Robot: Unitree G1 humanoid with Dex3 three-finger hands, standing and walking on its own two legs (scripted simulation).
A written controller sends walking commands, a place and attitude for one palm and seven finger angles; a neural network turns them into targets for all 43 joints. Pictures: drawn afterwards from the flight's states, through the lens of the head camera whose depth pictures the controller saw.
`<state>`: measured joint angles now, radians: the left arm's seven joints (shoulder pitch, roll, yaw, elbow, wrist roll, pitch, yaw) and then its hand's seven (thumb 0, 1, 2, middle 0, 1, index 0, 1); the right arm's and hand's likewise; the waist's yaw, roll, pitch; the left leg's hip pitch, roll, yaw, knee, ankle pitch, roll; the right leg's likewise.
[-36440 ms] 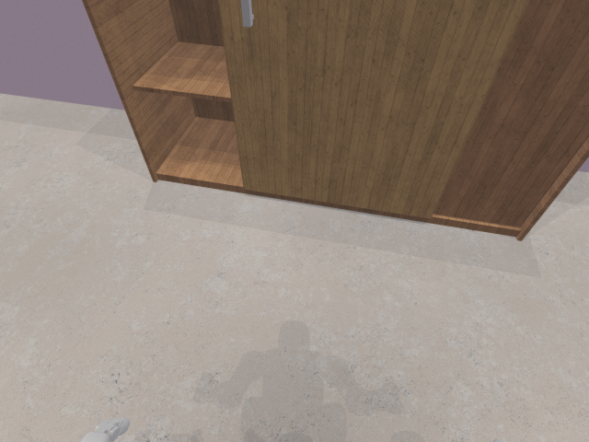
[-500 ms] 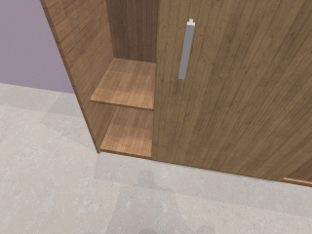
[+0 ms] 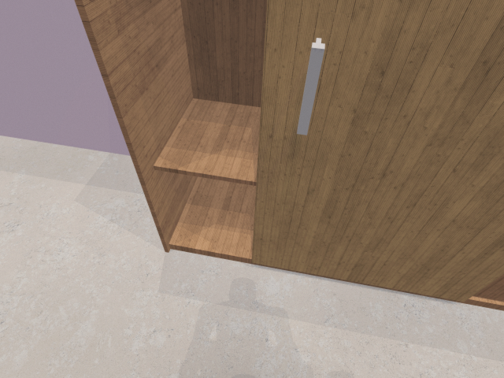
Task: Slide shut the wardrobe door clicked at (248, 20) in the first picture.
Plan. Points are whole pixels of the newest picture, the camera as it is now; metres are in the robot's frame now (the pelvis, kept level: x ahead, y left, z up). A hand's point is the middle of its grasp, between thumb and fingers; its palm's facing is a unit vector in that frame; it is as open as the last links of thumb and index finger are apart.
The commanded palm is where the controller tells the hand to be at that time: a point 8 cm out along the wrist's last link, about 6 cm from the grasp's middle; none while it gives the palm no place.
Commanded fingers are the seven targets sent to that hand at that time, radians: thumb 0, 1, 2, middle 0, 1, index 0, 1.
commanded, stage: look to check the result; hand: right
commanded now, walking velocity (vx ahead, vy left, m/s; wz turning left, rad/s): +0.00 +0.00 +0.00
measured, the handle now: (309, 88) +0.65 -0.07 +0.14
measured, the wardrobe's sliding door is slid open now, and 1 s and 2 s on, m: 0.38 0.38 0.38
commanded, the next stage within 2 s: turn to face it in 0.60 s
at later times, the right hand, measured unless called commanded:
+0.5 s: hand out of the picture +0.01 -0.16 -0.17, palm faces +0.02 +0.98 -0.19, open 7.4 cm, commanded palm none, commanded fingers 0.00 -0.90 -0.90 0.20 0.30 0.20 0.30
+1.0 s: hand out of the picture +0.02 -0.16 -0.18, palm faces +0.06 +0.98 -0.20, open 7.4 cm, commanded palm none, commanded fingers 0.00 -0.90 -0.90 0.20 0.30 0.20 0.30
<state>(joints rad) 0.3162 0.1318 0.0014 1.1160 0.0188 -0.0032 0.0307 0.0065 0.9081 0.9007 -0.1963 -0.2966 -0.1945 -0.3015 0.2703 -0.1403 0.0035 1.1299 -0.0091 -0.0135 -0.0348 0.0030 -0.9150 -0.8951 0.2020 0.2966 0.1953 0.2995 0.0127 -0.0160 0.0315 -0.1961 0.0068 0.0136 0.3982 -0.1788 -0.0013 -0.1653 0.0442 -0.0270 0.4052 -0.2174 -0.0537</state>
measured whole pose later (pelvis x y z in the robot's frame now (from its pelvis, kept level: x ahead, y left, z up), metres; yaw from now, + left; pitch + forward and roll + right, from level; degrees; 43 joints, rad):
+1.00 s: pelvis +0.02 +0.01 +0.00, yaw -2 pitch -1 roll +0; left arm 0.29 0.12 0.00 1.12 0.02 0.01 0.03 0.01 0.91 0.90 -0.20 -0.30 -0.19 -0.30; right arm 0.26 -0.14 -0.01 1.12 -0.01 -0.01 -0.04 0.00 -0.91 -0.90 0.20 0.30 0.20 0.30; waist 0.01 -0.02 0.06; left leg -0.19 0.01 0.05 0.43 -0.23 0.01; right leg -0.17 0.04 0.01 0.43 -0.25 -0.04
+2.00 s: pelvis +0.18 +0.04 -0.01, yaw -4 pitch +1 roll +0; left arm 0.17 0.16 0.06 1.03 0.02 0.03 0.02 0.00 0.93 0.90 -0.20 -0.30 -0.20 -0.30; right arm 0.18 -0.21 -0.05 1.02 -0.02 0.01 -0.03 0.00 -0.92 -0.90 0.20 0.30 0.19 0.30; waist 0.02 -0.01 0.09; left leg -0.27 0.03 -0.01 0.55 -0.30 -0.03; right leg -0.30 -0.04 -0.07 0.55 -0.26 0.00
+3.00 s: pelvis +0.17 +0.02 -0.01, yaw -3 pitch -1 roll -1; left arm 0.25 0.20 0.00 1.06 0.01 -0.01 0.00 0.01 0.91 0.90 -0.20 -0.30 -0.20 -0.30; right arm 0.31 -0.19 0.02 1.10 -0.02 -0.01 -0.02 0.00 -0.90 -0.90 0.20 0.30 0.19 0.30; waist -0.01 -0.01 0.04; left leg -0.22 0.06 -0.05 0.50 -0.27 -0.06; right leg -0.23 0.00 -0.11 0.47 -0.23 -0.03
